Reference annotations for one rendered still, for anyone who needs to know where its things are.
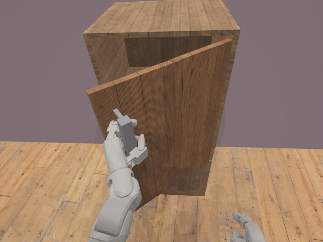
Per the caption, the handle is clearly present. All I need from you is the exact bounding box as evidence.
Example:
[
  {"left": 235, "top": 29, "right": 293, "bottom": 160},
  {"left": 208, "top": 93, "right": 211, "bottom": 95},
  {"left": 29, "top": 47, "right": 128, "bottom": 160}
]
[{"left": 113, "top": 109, "right": 137, "bottom": 156}]

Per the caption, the left robot forearm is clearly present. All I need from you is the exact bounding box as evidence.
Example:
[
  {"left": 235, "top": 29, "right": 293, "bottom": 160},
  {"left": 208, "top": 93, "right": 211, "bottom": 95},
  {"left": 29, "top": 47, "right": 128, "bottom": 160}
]
[{"left": 87, "top": 168, "right": 142, "bottom": 242}]

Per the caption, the left robot hand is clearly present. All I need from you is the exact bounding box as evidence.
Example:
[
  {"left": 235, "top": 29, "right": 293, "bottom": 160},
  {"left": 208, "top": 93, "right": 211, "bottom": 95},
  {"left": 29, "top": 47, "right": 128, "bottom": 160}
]
[{"left": 103, "top": 119, "right": 148, "bottom": 174}]

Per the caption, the cupboard door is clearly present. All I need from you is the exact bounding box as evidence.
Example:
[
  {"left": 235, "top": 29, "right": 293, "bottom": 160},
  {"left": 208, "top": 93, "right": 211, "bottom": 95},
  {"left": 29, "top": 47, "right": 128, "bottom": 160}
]
[{"left": 86, "top": 38, "right": 233, "bottom": 211}]

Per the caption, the right robot hand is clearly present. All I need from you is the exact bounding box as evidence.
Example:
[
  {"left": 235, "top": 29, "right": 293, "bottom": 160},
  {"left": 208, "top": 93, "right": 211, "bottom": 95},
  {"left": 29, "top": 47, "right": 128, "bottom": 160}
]
[{"left": 230, "top": 212, "right": 266, "bottom": 242}]

